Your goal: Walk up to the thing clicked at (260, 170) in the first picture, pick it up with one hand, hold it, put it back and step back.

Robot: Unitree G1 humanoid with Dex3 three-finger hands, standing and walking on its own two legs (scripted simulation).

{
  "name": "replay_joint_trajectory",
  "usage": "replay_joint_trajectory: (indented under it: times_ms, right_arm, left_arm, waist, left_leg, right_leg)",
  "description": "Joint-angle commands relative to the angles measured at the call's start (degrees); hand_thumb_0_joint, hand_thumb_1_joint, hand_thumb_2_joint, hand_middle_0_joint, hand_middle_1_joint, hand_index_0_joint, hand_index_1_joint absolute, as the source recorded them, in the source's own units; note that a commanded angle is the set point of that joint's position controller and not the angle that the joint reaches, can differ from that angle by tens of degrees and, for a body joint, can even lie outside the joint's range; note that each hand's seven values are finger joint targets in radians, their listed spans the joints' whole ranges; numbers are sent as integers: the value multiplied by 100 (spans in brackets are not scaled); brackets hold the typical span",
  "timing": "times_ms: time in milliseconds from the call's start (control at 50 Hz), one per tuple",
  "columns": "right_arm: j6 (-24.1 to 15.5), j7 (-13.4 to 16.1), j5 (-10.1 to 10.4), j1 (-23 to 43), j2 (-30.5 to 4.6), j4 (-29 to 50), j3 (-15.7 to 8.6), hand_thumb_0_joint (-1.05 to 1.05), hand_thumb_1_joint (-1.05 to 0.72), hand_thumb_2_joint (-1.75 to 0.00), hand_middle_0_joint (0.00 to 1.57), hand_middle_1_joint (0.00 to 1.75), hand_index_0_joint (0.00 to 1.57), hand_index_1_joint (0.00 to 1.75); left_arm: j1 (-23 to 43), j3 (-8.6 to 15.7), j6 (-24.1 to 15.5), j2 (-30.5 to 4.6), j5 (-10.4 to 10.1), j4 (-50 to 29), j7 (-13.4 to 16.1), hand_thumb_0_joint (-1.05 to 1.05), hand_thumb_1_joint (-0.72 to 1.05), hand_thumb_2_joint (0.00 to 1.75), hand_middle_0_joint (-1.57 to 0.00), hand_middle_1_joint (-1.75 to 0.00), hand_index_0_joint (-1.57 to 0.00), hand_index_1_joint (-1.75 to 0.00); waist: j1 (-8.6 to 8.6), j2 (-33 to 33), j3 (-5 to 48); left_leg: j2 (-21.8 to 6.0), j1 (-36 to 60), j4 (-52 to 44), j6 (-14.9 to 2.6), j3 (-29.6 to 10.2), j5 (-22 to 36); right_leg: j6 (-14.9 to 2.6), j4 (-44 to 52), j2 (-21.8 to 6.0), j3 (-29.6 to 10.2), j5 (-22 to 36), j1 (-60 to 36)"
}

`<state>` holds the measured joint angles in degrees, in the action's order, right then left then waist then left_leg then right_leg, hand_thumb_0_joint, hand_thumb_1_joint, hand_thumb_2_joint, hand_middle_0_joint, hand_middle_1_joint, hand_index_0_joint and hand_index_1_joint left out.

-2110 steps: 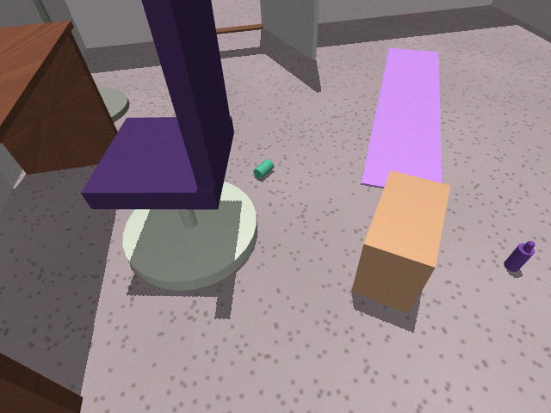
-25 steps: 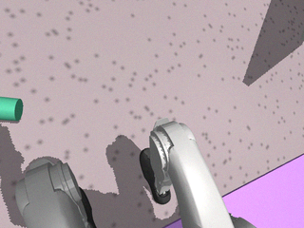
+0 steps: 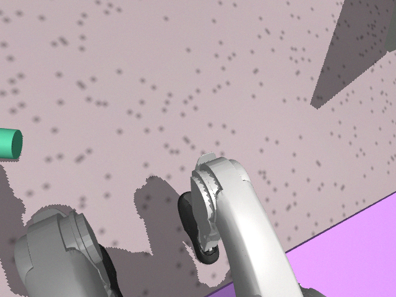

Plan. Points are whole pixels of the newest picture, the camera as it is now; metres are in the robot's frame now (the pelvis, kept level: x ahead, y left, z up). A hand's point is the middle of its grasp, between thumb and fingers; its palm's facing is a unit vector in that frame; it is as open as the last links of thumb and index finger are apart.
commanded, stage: rise first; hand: left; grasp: from above
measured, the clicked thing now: out of the picture +0.47 +0.30 -0.30
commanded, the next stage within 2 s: none
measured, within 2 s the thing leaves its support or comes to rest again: neither
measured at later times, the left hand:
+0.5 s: hand out of the picture +0.44 +0.34 -0.20, palm faces -0.03 -0.45 -0.89, open 14.1 cm
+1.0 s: hand out of the picture +0.44 +0.34 -0.20, palm faces -0.03 -0.45 -0.89, open 14.0 cm
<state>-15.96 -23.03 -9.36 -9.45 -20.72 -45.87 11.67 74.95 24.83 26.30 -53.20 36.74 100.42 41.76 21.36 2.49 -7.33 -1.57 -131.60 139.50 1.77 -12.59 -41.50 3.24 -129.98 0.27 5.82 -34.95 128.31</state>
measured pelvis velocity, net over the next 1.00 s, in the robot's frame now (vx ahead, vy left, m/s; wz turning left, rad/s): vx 0.00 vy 0.00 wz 0.00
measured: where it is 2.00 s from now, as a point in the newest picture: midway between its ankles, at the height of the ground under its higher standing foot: (158, 266)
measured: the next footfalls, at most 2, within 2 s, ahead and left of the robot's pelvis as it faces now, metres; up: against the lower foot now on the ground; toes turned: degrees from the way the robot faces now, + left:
none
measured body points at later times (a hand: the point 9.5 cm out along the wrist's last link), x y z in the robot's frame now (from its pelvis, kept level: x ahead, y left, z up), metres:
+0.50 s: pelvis +0.00 +0.00 +0.00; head +0.28 +0.08 +0.34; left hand +0.44 +0.36 -0.15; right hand +0.00 -0.26 -0.07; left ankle +0.06 +0.13 -0.30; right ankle +0.12 -0.13 -0.30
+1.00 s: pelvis +0.00 +0.00 +0.00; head +0.28 +0.08 +0.34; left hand +0.44 +0.36 -0.14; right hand -0.01 -0.25 -0.06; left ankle +0.06 +0.13 -0.30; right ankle +0.12 -0.13 -0.30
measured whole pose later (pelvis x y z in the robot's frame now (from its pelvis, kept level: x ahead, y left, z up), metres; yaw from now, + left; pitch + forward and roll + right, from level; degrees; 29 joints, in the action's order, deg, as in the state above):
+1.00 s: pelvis +0.00 +0.00 +0.00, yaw +0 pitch +32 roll -12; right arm -17.5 -24.1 -9.5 -9.8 -20.8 -47.2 11.8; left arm 74.4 24.5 26.4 -53.4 35.2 101.4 43.3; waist 21.8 2.6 -7.8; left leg -1.6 -130.4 139.1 1.8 -13.0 -41.4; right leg 3.3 -129.2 0.4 6.2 -34.7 126.9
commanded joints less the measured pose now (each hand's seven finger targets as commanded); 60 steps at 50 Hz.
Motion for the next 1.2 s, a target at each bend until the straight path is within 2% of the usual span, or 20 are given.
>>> replay_joint_trajectory:
  times_ms: [0, 100, 140, 260, 360, 420, 460, 480, 560, 600, 620, 640, 740, 780, 880, 960, 1020, 1040, 1100, 1180]
  right_arm:
    - [43, -36, 15, -1468, -1743, -248, -472, 0, -91, -90, 20, 30, 20, 30]
    - [22, -52, 34, -1513, -1785, -313, -525, 0, -91, -90, 20, 30, 20, 30]
    - [23, -72, 18, -1555, -1762, -274, -522, 0, -91, -90, 20, 30, 20, 30]
    - [-23, -39, 24, -1463, -1773, -328, -483, 0, -91, -90, 20, 30, 20, 30]
    - [-75, -16, 1, -1390, -1809, -326, -496, 0, -91, -90, 20, 30, 20, 30]
    - [-87, -44, -68, -1460, -1753, -407, -449, 0, -91, -90, 20, 30, 20, 30]
    - [-91, -49, -48, -1463, -1778, -404, -448, 0, -91, -90, 20, 30, 20, 30]
    - [-112, -55, -100, -1391, -1768, -385, -434, 0, -91, -90, 20, 30, 20, 30]
    - [-106, -70, -71, -1516, -1803, -430, -414, 0, -91, -90, 20, 30, 20, 30]
    - [-128, -63, -68, -1434, -1881, -367, -462, 0, -91, -90, 20, 30, 20, 30]
    - [-106, -85, -68, -1534, -1751, -421, -404, 0, -91, -90, 20, 30, 20, 30]
    - [-105, -86, -30, -1525, -1761, -450, -406, 0, -91, -90, 20, 30, 20, 30]
    - [-89, -120, -35, -1541, -1786, -416, -407, 0, -91, -90, 20, 30, 20, 30]
    - [-89, -106, -22, -1568, -1791, -413, -427, 0, -91, -90, 20, 30, 20, 30]
    - [-84, -134, -18, -1561, -1783, -384, -432, 0, -91, -90, 20, 30, 20, 30]
    - [-114, -123, -18, -1509, -1797, -446, -429, 0, -91, -90, 20, 30, 20, 30]
    - [-132, -121, -47, -1533, -1761, -423, -394, 0, -91, -90, 20, 30, 20, 30]
    - [-140, -115, -12, -1454, -1790, -494, -418, 0, -91, -90, 20, 30, 20, 30]
    - [-149, -129, -54, -1535, -1763, -511, -402, 0, -91, -90, 20, 30, 20, 30]
    - [-157, -117, -34, -1510, -1817, -502, -438, 0, -91, -90, 20, 30, 20, 30]
  left_arm:
    - [1581, -227, -43, -1268, 219, -721, 218, 0, -56, 102, -9, -101, -7, -103]
    - [1561, -232, -4, -1174, 137, -782, 192, 0, -56, 101, -9, -101, -7, -103]
    - [1402, -302, 24, -969, 87, -536, 176, 0, -56, 102, -9, -101, -7, -104]
    - [1399, -226, -34, -1197, 101, -507, 230, 0, -55, 101, -9, -100, -7, -103]
    - [1579, -196, -96, -1301, 147, -627, 298, 0, -56, 102, -10, -101, -7, -103]
    - [1552, -269, -130, -1168, 134, -601, 322, 0, -57, 102, -10, -100, -7, -103]
    - [1627, -191, -134, -1254, 121, -610, 347, 0, -56, 101, -10, -99, -8, -102]
    - [1584, -290, -121, -1153, 120, -529, 323, 0, -54, 100, -11, -100, -9, -102]
    - [1588, -177, -109, -1352, 125, -470, 375, 0, -57, 103, -11, -99, -8, -102]
    - [1640, -179, -91, -1321, 98, -508, 356, 0, -58, 104, -9, -99, -7, -103]
    - [1556, -227, -72, -1206, 107, -475, 328, 0, -55, 101, -10, -100, -8, -103]
    - [1605, -196, -71, -1279, 99, -542, 328, 0, -55, 101, -10, -99, -8, -102]
    - [1550, -245, -28, -1262, 144, -541, 325, 0, -54, 100, -11, -100, -9, -102]
    - [1531, -181, -24, -1356, 139, -577, 331, 0, -53, 100, -11, -100, -9, -102]
    - [1412, -282, -6, -1087, 64, -410, 338, 0, -54, 100, -10, -100, -8, -102]
    - [1522, -215, -49, -1210, -25, -506, 372, 0, -55, 101, -10, -100, -8, -102]
    - [1478, -236, -74, -1187, 29, -560, 355, 0, -55, 101, -10, -100, -8, -102]
    - [1575, -202, -76, -1329, 51, -604, 382, 0, -54, 100, -11, -99, -9, -101]
    - [1574, -219, -95, -1233, 93, -529, 403, 0, -54, 101, -11, -99, -8, -101]
    - [1535, -190, -84, -1254, 75, -538, 382, 0, -55, 102, -11, -98, -8, -101]
  waist:
    - [168, -2657, 4146]
    - [157, -2600, 4120]
    - [218, -2498, 3982]
    - [144, -2330, 3917]
    - [201, -2505, 3930]
    - [292, -2498, 3899]
    - [238, -2652, 4018]
    - [312, -2573, 3848]
    - [232, -2568, 4046]
    - [255, -2491, 4014]
    - [284, -2470, 4015]
    - [214, -2550, 4061]
    - [290, -2523, 3935]
    - [226, -2544, 3951]
    - [307, -2491, 3812]
    - [273, -2401, 3783]
    - [319, -2448, 3851]
    - [224, -2574, 3844]
    - [321, -2578, 3787]
    - [259, -2667, 3907]
  left_leg:
    - [-71, 2856, -1500, -156, 632, 1402]
    - [-67, 2844, -1538, -162, 629, 1343]
    - [-64, 2786, -1561, -164, 625, 1320]
    - [-49, 2659, -1565, -198, 603, 1119]
    - [-70, 2851, -1589, -181, 571, 1102]
    - [-57, 2813, -1551, -172, 625, 1181]
    - [-83, 2989, -1534, -149, 595, 1288]
    - [-59, 2858, -1517, -163, 626, 1214]
    - [-59, 2726, -1517, -172, 669, 1292]
    - [-66, 2734, -1517, -183, 646, 1250]
    - [-58, 2787, -1498, -174, 637, 1348]
    - [-81, 2881, -1522, -155, 593, 1328]
    - [-54, 2758, -1533, -181, 605, 1365]
    - [-70, 2786, -1575, -180, 595, 1313]
    - [-67, 2828, -1599, -165, 556, 1188]
    - [-57, 2675, -1601, -192, 569, 1052]
    - [-60, 2833, -1562, -176, 557, 1202]
    - [-73, 2870, -1616, -170, 540, 1108]
    - [-61, 2809, -1590, -171, 587, 1127]
    - [-80, 3015, -1620, -141, 533, 1167]
  right_leg:
    - [-402, 1046, 186, 650, 1341, -2426]
    - [-394, 1098, 201, 648, 1294, -2401]
    - [-396, 1102, 217, 658, 1273, -2390]
    - [-381, 1162, 205, 631, 1124, -2419]
    - [-388, 1161, 189, 643, 1119, -2322]
    - [-381, 1142, 180, 638, 1209, -2450]
    - [-396, 1122, 169, 645, 1282, -2388]
    - [-378, 1112, 162, 666, 1227, -2388]
    - [-368, 1177, 189, 606, 1303, -2678]
    - [-356, 1196, 186, 623, 1272, -2654]
    - [-355, 1170, 178, 634, 1348, -2602]
    - [-370, 1142, 179, 661, 1310, -2493]
    - [-362, 1138, 177, 657, 1379, -2555]
    - [-360, 1174, 193, 653, 1305, -2555]
    - [-372, 1170, 205, 673, 1224, -2435]
    - [-351, 1197, 195, 660, 1121, -2496]
    - [-361, 1164, 184, 666, 1237, -2492]
    - [-373, 1169, 167, 678, 1151, -2360]
    - [-368, 1207, 167, 648, 1198, -2453]
    - [-389, 1149, 164, 683, 1206, -2387]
